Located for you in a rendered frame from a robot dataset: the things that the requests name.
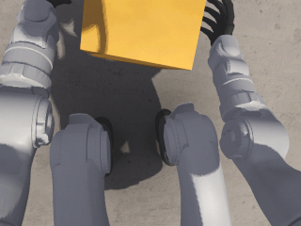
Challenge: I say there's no right robot upper arm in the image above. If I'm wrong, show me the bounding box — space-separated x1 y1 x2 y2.
219 116 301 226

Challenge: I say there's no robot right hand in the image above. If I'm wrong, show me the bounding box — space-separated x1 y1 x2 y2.
200 0 235 46

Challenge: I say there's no robot right forearm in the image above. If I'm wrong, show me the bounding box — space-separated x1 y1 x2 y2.
207 34 290 146

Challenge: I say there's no robot left shin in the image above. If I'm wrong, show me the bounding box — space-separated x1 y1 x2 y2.
49 113 100 171

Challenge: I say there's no carton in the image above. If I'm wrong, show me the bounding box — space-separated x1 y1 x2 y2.
80 0 206 71

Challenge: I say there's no robot right shin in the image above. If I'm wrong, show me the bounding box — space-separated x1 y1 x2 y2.
166 103 218 163

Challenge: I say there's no robot shin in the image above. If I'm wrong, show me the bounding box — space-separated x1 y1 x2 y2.
49 113 100 171
166 103 218 163

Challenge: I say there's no robot left forearm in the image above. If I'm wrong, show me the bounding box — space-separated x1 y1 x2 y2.
0 0 60 99

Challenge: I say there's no left robot upper arm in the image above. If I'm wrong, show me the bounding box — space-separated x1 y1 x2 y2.
0 91 55 226

